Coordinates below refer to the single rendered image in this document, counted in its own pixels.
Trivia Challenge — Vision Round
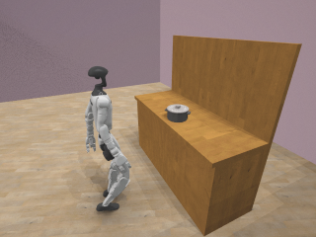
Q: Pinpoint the left robot thigh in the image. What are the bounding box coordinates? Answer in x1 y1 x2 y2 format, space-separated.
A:
110 135 121 170

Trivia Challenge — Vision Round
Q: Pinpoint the robot right upper arm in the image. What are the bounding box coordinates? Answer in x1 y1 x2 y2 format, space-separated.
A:
97 96 110 133

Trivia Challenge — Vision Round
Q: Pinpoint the robot right forearm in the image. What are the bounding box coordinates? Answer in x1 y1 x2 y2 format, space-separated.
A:
99 126 120 157

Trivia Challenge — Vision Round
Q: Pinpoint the pot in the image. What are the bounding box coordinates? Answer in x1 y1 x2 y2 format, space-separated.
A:
165 108 191 122

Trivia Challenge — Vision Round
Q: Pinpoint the left robot hand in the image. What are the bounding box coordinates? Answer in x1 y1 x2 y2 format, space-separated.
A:
85 136 96 153

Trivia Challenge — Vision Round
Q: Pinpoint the table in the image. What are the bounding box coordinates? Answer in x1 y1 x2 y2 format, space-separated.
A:
134 35 302 236

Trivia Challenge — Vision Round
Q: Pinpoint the right robot hand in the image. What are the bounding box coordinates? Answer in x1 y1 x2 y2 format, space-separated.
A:
115 154 131 173

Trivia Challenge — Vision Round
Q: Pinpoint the lid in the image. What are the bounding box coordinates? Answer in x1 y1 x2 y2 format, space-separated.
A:
167 104 189 114

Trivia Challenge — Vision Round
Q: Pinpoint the robot left forearm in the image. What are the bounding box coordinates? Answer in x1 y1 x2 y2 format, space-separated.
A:
85 116 94 137

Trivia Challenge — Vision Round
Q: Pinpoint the right robot foot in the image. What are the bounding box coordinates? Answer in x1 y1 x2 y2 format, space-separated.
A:
96 202 119 211

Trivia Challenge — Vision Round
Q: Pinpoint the robot left upper arm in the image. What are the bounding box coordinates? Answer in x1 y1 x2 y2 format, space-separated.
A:
85 100 94 119

